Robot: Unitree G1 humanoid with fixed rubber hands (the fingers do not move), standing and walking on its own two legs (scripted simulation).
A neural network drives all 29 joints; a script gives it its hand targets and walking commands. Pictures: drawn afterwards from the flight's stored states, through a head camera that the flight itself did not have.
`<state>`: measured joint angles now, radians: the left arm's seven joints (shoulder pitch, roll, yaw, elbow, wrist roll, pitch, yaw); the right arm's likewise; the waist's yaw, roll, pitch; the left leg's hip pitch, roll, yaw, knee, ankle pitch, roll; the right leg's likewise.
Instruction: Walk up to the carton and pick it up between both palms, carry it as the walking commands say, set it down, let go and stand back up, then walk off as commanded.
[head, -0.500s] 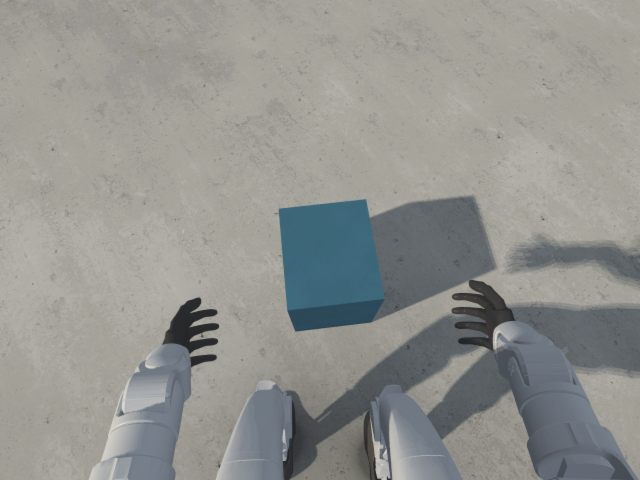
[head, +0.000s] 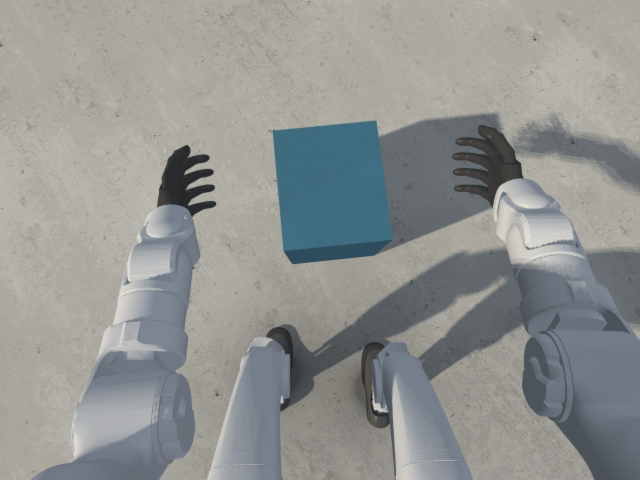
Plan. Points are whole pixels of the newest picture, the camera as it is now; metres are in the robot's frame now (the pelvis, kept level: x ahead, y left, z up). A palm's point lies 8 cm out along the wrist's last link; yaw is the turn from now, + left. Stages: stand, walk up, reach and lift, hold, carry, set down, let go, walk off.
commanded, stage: reach and lift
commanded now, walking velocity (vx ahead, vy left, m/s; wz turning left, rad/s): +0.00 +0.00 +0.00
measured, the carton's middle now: (329, 200) +0.54 -0.01 -0.54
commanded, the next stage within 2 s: none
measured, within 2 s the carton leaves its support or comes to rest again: neither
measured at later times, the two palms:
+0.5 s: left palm (189, 140) +0.52 +0.20 -0.13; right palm (478, 118) +0.54 -0.20 -0.13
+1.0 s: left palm (219, 173) +0.52 +0.19 -0.27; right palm (446, 158) +0.54 -0.20 -0.27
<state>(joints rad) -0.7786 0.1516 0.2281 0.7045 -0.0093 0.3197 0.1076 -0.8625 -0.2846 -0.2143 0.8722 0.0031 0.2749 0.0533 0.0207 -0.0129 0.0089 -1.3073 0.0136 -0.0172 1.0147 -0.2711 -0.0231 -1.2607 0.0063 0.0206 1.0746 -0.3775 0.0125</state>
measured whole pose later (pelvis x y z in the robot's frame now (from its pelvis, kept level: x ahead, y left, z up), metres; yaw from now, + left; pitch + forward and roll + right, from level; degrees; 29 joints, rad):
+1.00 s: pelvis -0.01 +0.00 -0.14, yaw -1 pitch +51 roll +1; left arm -1.23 0.23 0.34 0.86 -0.03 0.16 0.10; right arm -1.31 -0.37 -0.23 0.98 0.02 0.16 -0.02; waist 0.04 -0.01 -0.04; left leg -2.02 -0.01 -0.04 1.55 -0.42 -0.05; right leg -1.98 0.05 0.05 1.61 -0.53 0.03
